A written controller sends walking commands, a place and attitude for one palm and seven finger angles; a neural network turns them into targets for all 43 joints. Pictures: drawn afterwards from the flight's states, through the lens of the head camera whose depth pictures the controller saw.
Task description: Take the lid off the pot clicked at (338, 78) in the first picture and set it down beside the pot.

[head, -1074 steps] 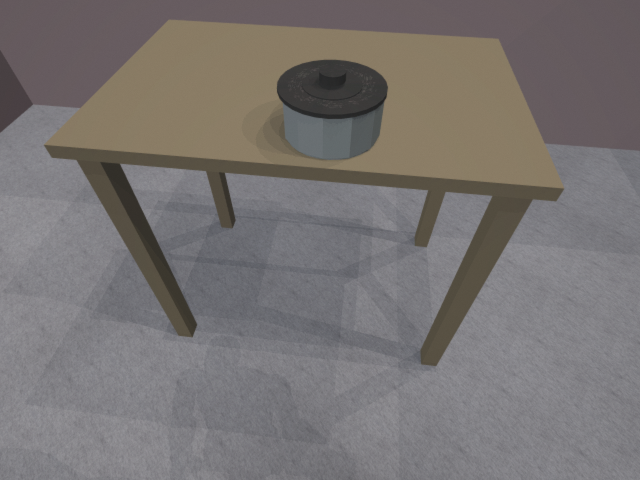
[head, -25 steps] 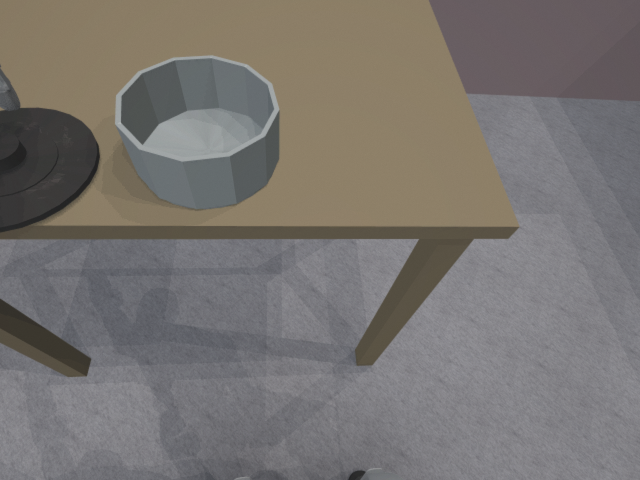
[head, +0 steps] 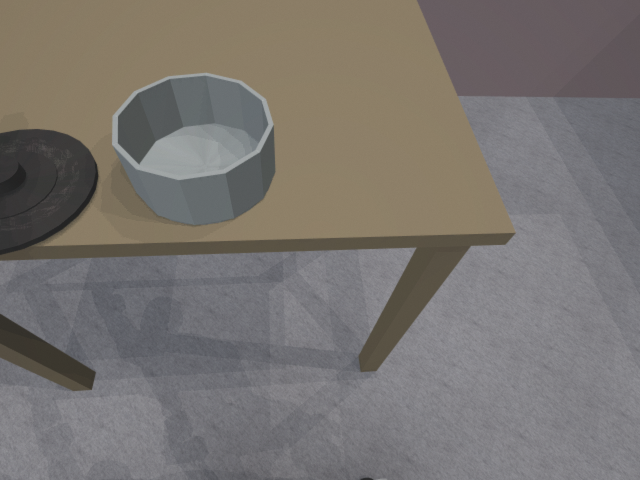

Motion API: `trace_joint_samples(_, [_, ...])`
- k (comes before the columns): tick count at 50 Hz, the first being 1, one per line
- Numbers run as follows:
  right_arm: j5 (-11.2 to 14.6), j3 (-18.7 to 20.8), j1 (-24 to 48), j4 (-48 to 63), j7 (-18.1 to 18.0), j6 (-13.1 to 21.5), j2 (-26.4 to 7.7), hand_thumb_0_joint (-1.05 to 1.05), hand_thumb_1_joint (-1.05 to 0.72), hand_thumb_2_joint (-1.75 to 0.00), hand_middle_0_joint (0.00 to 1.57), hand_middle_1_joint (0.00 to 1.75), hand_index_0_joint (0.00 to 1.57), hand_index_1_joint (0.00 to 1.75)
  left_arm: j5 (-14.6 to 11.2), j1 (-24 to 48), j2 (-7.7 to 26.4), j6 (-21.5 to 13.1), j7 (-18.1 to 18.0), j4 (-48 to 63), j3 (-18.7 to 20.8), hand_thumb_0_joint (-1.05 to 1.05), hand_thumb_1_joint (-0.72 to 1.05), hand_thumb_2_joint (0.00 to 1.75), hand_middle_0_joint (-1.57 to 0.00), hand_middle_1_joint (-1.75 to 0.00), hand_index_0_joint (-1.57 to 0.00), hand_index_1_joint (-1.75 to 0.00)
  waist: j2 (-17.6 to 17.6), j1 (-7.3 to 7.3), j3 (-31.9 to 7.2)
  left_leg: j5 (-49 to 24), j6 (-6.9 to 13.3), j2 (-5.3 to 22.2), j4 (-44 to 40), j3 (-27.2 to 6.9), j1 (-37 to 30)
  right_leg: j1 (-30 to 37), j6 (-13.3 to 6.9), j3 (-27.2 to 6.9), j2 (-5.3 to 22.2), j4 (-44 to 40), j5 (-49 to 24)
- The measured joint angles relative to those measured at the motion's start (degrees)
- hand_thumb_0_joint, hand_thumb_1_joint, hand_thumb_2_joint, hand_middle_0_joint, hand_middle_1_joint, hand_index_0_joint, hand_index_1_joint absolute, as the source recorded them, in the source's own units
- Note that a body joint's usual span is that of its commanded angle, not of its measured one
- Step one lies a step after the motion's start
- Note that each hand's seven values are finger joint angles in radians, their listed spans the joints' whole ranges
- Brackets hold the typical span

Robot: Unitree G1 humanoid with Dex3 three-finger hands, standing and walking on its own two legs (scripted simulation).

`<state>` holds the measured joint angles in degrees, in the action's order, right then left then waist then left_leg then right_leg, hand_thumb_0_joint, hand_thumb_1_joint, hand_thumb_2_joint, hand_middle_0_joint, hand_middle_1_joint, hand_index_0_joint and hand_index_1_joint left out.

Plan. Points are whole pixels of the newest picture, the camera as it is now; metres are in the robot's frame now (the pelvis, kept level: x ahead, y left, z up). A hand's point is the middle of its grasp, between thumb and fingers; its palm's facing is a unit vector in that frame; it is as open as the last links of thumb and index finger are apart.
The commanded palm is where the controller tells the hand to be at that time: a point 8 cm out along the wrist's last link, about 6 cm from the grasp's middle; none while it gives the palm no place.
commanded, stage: raise the empty hand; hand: left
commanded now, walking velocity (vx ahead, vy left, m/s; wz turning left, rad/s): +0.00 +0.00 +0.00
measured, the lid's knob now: (0, 174) +0.48 +0.35 +0.09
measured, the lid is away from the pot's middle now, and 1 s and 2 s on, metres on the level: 0.24 0.24 0.24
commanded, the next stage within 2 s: draw the hand back to the body in 0.56 s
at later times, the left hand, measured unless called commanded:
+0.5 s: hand out of the picture +0.47 +0.35 +0.25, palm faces -0.25 -0.11 -0.96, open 11.1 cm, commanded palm +0.47 +0.35 +0.31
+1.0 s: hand out of the picture +0.44 +0.33 +0.25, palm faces -0.23 -0.07 -0.97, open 11.1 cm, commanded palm +0.41 +0.34 +0.30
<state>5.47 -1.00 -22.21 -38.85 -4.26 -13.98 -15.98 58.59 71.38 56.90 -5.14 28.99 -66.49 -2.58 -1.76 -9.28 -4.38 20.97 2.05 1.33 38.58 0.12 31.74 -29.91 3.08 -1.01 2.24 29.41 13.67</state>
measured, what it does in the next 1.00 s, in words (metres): stands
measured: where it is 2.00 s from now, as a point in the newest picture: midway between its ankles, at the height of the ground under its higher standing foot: outside the picture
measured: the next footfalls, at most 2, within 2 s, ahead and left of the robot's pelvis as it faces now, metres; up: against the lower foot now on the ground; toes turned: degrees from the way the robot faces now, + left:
none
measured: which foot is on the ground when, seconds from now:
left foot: down 0.00-1.00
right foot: down 0.00-1.00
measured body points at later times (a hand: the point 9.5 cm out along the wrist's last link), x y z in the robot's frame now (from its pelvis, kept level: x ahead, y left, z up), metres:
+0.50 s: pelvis +0.00 -0.01 +0.01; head +0.07 +0.00 +0.45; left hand +0.48 +0.35 +0.31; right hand +0.02 -0.28 -0.11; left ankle -0.03 +0.09 -0.72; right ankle +0.00 -0.18 -0.72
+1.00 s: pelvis +0.00 -0.02 +0.01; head +0.06 -0.02 +0.46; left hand +0.45 +0.33 +0.30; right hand +0.04 -0.30 -0.11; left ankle -0.03 +0.09 -0.72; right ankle +0.00 -0.19 -0.72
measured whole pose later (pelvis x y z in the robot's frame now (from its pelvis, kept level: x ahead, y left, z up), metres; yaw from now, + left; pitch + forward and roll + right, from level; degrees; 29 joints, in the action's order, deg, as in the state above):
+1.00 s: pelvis +0.00 -0.02 +0.01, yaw +1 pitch +10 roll -2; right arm 5.3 -0.2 -18.8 -36.2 -2.3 -15.0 -17.2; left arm 56.1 62.1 55.3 -0.8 31.3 -52.4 1.0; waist -2.6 -6.6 -3.4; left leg 17.9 0.8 1.1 31.3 -0.4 23.0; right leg -22.5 3.3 -0.3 2.5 25.6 12.7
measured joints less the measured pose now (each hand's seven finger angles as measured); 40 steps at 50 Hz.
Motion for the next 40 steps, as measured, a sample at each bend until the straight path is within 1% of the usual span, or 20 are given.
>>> trace_joint_samples(2, [0.05,0.12,0.05,-0.10,0.12,0.07,0.07,0.00,-0.91,-0.90,0.20,0.30,0.20,0.30,-0.18,0.61,-0.18,0.53,0.24,0.17,-0.62,0.00,-0.07,0.77,-0.42,-0.76,-0.41,-0.76,-0.01,0.18,-0.01,-0.14,-0.03,-0.06,-0.40,-0.13,-0.38,0.46,-0.11,0.15,0.05,-0.44,-0.10])
trace_joint_samples(5, [-0.03,0.14,0.34,-0.07,0.37,0.11,0.08,0.00,-0.91,-0.90,0.20,0.30,0.20,0.30,-0.23,0.87,-0.25,0.84,0.59,0.90,-0.22,0.00,-0.07,0.77,-0.42,-0.76,-0.41,-0.76,0.03,0.30,-0.20,-0.32,-0.05,-0.09,-1.03,-0.18,-1.00,1.09,-0.06,0.22,0.09,-1.05,-0.26])
trace_joint_samples(9, [0.01,0.04,1.03,0.15,0.60,0.28,-0.02,0.00,-0.91,-0.90,0.20,0.30,0.20,0.30,-0.36,1.58,-0.19,1.39,0.85,0.89,-0.66,0.00,-0.07,0.77,-0.42,-0.76,-0.41,-0.76,0.03,0.39,-0.20,-0.52,-0.12,-0.11,-1.72,-0.25,-1.92,2.03,0.04,0.31,0.12,-1.71,-0.42])
trace_joint_samples(13, [0.04,-0.15,1.85,0.39,0.67,0.39,-0.15,0.00,-0.91,-0.90,0.20,0.30,0.20,0.30,-0.29,2.31,-0.18,2.38,1.43,0.76,-1.76,0.00,-0.07,0.77,-0.42,-0.76,-0.41,-0.76,0.12,0.62,0.16,-0.84,-0.19,-0.18,-2.45,-0.31,-2.70,2.79,0.13,0.39,0.19,-2.28,-0.59])
trace_joint_samples(16, [-0.19,-0.01,2.16,0.55,0.83,0.62,-0.22,0.00,-0.91,-0.90,0.20,0.30,0.20,0.30,0.11,2.44,-0.30,2.56,1.80,1.90,-1.21,0.00,-0.07,0.77,-0.42,-0.76,-0.42,-0.76,-0.05,0.83,0.18,-1.20,-0.28,-0.24,-3.03,-0.53,-3.04,3.22,0.00,0.62,0.24,-2.84,-0.87])
trace_joint_samples(19, [-0.12,-0.03,2.47,0.45,0.95,0.89,-0.26,0.00,-0.91,-0.90,0.20,0.30,0.20,0.30,-0.05,3.35,-0.15,2.90,2.07,2.06,-1.32,0.00,-0.07,0.77,-0.42,-0.76,-0.42,-0.76,-0.07,0.94,0.13,-1.47,-0.40,-0.26,-3.62,-0.65,-3.55,3.72,0.09,0.75,0.27,-3.30,-1.02])
trace_joint_samples(22, [-0.02,-0.14,2.67,0.34,1.05,0.99,-0.32,0.00,-0.91,-0.90,0.20,0.30,0.20,0.30,-0.28,4.65,-0.17,3.73,2.26,1.43,-2.43,0.00,-0.07,0.77,-0.42,-0.76,-0.42,-0.76,-0.08,1.10,0.21,-1.70,-0.51,-0.28,-4.14,-0.75,-4.12,4.26,0.20,0.87,0.30,-3.64,-1.09])
trace_joint_samples(28, [-0.07,-0.24,2.76,0.23,1.24,1.07,-0.54,0.00,-0.91,-0.90,0.20,0.30,0.20,0.30,0.01,5.19,-0.17,4.47,2.54,1.67,-2.62,0.00,-0.07,0.77,-0.42,-0.76,-0.41,-0.76,-0.36,1.39,0.33,-2.28,-0.73,-0.30,-5.28,-0.81,-5.21,5.10,0.30,0.94,0.34,-4.21,-1.36])
trace_joint_samples(33, [-0.07,-0.50,2.91,0.04,1.13,0.89,-0.63,0.00,-0.91,-0.90,0.20,0.30,0.20,0.30,0.00,5.00,-0.48,5.07,2.81,0.55,-4.00,0.00,-0.07,0.77,-0.42,-0.76,-0.41,-0.76,-0.25,1.55,0.83,-2.76,-0.95,-0.27,-6.06,-0.76,-5.82,5.37,0.31,0.88,0.32,-4.28,-1.47])
trace_joint_samples(34, [-0.16,-0.48,2.92,-0.09,1.08,0.93,-0.63,0.00,-0.91,-0.90,0.20,0.30,0.20,0.30,0.16,4.89,-0.65,5.07,2.91,0.62,-3.98,0.00,-0.07,0.77,-0.42,-0.76,-0.41,-0.76,-0.24,1.58,0.93,-2.88,-0.99,-0.26,-6.20,-0.80,-5.85,5.39,0.28,0.92,0.31,-4.36,-1.54])
trace_joint_samples(36, [-0.33,-0.35,2.91,-0.11,1.00,0.93,-0.63,0.00,-0.91,-0.90,0.20,0.30,0.20,0.30,0.41,4.10,-0.67,4.71,3.06,1.72,-2.66,0.00,-0.07,0.77,-0.42,-0.76,-0.42,-0.76,-0.19,1.48,1.10,-3.12,-1.06,-0.20,-6.55,-0.84,-6.00,5.51,0.30,0.96,0.26,-4.64,-1.73])
trace_joint_samples(40, [-0.43,0.18,2.49,0.43,1.10,0.81,-0.70,0.01,-0.91,-0.90,0.20,0.30,0.20,0.30,0.04,1.99,-0.48,3.85,2.40,4.29,-0.35,0.00,-0.07,0.77,-0.42,-0.76,-0.42,-0.76,-0.20,1.34,0.88,-3.34,-1.26,-0.11,-7.06,-0.80,-6.46,5.77,0.21,0.93,0.17,-4.77,-1.77])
